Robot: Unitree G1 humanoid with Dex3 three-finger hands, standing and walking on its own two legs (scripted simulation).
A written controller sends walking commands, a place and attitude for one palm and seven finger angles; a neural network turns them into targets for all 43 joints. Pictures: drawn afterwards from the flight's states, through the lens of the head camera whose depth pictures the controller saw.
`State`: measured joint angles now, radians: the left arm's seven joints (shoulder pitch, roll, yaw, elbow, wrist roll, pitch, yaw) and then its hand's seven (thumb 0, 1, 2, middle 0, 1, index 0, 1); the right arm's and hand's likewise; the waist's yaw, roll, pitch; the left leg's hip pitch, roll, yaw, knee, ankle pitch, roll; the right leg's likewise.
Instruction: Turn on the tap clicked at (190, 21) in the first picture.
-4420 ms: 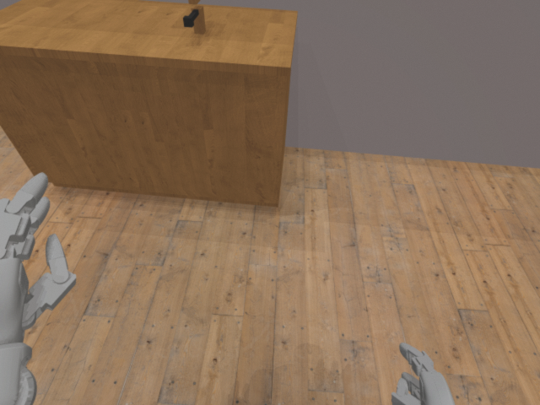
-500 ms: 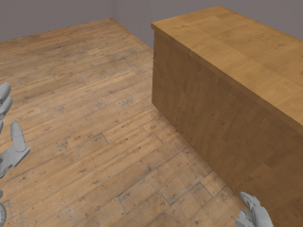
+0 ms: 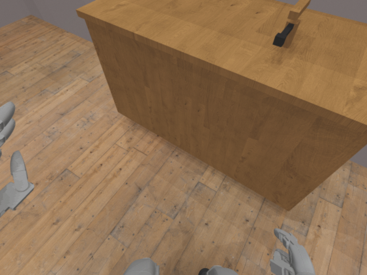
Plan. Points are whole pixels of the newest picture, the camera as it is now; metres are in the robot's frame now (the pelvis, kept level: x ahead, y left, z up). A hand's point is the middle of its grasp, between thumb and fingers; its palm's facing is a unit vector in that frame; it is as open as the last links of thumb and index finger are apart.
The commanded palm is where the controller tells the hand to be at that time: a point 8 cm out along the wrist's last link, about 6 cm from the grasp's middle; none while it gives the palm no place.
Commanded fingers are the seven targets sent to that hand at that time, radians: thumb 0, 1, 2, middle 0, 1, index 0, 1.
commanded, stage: turn to face it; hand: left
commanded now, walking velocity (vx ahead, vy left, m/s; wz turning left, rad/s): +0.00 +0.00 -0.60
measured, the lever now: (279, 39) +0.76 -0.26 +0.09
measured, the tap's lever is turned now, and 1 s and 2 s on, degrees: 0 0 0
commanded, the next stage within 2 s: take the last steps up to it in 1.52 s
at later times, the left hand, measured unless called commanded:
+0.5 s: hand (110, 200) +0.20 +0.11 +0.18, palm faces +0.12 -0.86 -0.49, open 7.4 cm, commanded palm +0.15 +0.18 +0.19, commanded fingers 0.00 0.90 0.90 -0.20 -0.30 -0.20 -0.30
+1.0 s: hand (160, 232) +0.16 +0.04 +0.18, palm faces -0.10 -0.89 -0.45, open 7.5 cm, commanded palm +0.14 +0.09 +0.19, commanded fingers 0.00 0.90 0.90 -0.20 -0.30 -0.20 -0.30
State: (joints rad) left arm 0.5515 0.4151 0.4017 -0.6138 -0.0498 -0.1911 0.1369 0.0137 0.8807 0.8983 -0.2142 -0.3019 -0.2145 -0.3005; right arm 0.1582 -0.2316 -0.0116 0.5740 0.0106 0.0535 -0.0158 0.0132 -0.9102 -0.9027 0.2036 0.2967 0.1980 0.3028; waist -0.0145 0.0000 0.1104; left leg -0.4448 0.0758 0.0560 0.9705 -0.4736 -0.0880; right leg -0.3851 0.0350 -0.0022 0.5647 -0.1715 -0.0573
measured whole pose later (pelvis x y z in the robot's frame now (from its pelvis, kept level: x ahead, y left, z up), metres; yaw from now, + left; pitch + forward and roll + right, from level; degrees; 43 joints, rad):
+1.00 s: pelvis -0.15 -0.04 +0.00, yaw -35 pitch -1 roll +0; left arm 0.46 0.37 0.36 -0.52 -0.02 -0.19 0.15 0.01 0.89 0.90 -0.21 -0.30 -0.21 -0.30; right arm 0.21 -0.18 0.01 0.51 0.02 -0.02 -0.01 0.01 -0.91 -0.90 0.20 0.30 0.20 0.30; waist 0.05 0.04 0.07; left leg -0.24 0.18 0.16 0.60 -0.32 -0.08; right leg -0.39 0.00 -0.08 0.76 -0.39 0.05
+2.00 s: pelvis -0.24 -0.02 +0.01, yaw -49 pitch +0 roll +1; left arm 0.51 0.37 0.36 -0.51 -0.01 -0.23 0.17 0.01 0.88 0.90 -0.21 -0.30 -0.21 -0.30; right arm 0.27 -0.26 -0.04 0.63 0.00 -0.03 -0.08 0.01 -0.91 -0.90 0.20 0.30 0.20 0.30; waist -0.01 -0.01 0.02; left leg -0.22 0.03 0.11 0.49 -0.30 0.02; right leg -0.34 -0.04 -0.09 0.57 -0.25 -0.03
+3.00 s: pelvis -0.05 -0.09 +0.01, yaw -48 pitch +0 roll +1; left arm 0.47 0.33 0.36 -0.44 -0.02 -0.25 0.14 0.01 0.88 0.90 -0.21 -0.30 -0.21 -0.30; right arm 0.19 -0.22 -0.02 0.68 0.01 -0.03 -0.03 0.01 -0.91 -0.90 0.20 0.30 0.20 0.30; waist 0.01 0.03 0.06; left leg -0.53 0.06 0.06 1.15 -0.35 -0.02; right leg -0.25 -0.10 -0.18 0.56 -0.30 -0.01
